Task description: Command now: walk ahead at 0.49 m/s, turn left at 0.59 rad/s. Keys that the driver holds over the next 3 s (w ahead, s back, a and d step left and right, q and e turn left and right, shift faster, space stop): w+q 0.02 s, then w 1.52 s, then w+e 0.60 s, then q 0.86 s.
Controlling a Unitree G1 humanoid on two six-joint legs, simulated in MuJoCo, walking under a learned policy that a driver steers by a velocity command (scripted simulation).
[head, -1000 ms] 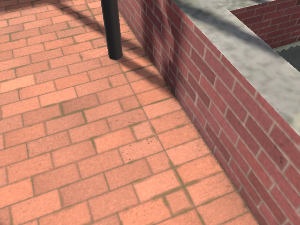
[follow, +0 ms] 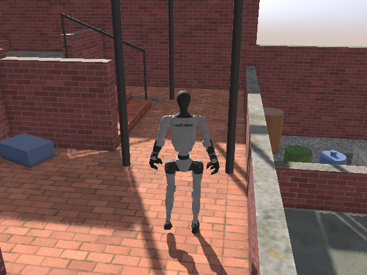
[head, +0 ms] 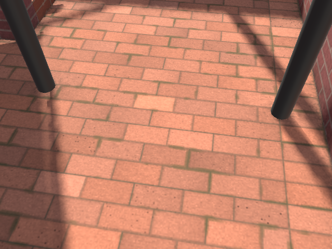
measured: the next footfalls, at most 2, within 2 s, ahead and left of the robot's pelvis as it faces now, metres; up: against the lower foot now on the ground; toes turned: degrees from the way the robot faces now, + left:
left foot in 0.34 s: +0.33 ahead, +0.18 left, +0.00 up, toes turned +9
right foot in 0.88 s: +0.67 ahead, -0.02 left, +0.00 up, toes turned +4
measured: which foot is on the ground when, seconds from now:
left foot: up 0.00-0.32, down 0.34-0.90, up 0.92-1.00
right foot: down 0.00-0.36, up 0.38-0.86, down 0.88-1.00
